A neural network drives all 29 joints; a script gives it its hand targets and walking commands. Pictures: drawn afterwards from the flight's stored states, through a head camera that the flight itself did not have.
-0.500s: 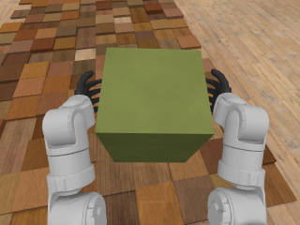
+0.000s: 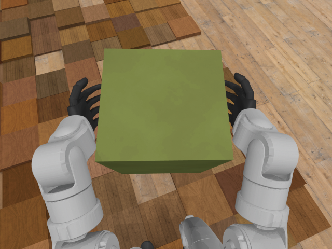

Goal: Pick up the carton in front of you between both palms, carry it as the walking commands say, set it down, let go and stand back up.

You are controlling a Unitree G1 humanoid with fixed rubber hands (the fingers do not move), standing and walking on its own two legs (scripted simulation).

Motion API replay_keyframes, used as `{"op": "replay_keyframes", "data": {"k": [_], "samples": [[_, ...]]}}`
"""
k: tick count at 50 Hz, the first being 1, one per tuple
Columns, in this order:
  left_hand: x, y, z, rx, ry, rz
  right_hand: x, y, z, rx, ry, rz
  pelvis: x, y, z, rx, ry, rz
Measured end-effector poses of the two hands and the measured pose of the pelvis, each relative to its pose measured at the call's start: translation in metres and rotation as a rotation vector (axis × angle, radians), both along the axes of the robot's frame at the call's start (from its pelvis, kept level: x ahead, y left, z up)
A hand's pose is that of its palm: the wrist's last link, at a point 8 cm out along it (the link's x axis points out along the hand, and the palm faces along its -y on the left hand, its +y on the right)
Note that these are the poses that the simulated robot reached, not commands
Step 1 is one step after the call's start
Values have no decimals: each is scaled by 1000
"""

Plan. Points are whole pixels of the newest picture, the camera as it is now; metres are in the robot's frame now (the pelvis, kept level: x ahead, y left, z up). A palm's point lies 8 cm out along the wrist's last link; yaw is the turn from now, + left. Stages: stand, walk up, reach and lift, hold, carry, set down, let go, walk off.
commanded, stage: carry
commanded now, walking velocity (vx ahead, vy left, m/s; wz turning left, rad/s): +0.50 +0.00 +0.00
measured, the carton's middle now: (162, 123) +0.39 -0.04 +0.04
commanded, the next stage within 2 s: none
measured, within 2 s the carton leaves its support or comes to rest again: neither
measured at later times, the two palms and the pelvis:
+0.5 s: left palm (52, 28) +0.66 +0.19 +0.11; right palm (167, 5) +0.71 -0.10 +0.10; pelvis +0.36 -0.01 -0.01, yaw +3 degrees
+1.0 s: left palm out of the picture +1.00 +0.17 +0.09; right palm out of the picture +1.03 -0.13 +0.09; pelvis +0.66 -0.01 -0.03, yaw +3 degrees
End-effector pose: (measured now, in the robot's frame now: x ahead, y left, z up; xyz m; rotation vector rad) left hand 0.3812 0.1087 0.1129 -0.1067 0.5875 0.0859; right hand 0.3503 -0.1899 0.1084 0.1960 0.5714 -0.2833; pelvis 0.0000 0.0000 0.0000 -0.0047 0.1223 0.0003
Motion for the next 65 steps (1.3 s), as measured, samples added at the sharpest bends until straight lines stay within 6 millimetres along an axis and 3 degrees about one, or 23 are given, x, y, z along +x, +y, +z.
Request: {"op": "replay_keyframes", "data": {"k": [3,6,9,13,20,26,29,33,37,41,45,48,51,59,65], "samples": [[44,-17,21,-3,-49,-35,36,-16,23,-2,-48,-34,41,-2,6,-10,0,-12],[84,-20,43,24,-115,-16,87,-20,44,-10,-110,8,88,-11,-2,14,-25,-10],[116,-8,55,72,-140,38,143,-10,57,-26,-135,95,133,-21,-14,27,-52,10],[149,19,49,70,-29,130,205,18,56,-21,-29,189,188,-28,-5,24,-44,31],[217,62,26,26,81,260,303,66,32,5,71,275,282,-25,5,41,-9,55],[298,86,-14,2,67,258,374,88,-11,0,54,256,379,-3,-21,21,-35,55],[348,84,-36,7,66,180,405,83,-30,-41,54,209,414,7,-35,19,-36,44],[401,65,-59,8,123,87,430,64,-52,-54,113,141,451,16,-35,24,-34,43],[449,48,-64,6,135,40,465,48,-55,-41,126,88,492,20,-29,7,-31,35],[504,42,-57,19,99,31,523,42,-44,-50,92,92,542,17,-27,-9,-25,31],[563,44,-45,42,49,54,595,43,-32,-64,44,143,601,7,-33,-17,-30,35],[599,52,-34,68,24,106,650,51,-25,-71,15,212,642,-2,-35,-26,-53,47],[626,63,-24,64,46,149,692,65,-14,-65,33,264,676,-7,-22,-14,-46,48],[699,86,17,18,12,220,772,87,19,-14,-2,267,770,0,7,23,-15,58],[768,92,30,-7,-58,173,821,92,32,-14,-71,195,856,27,1,25,-31,46]]}}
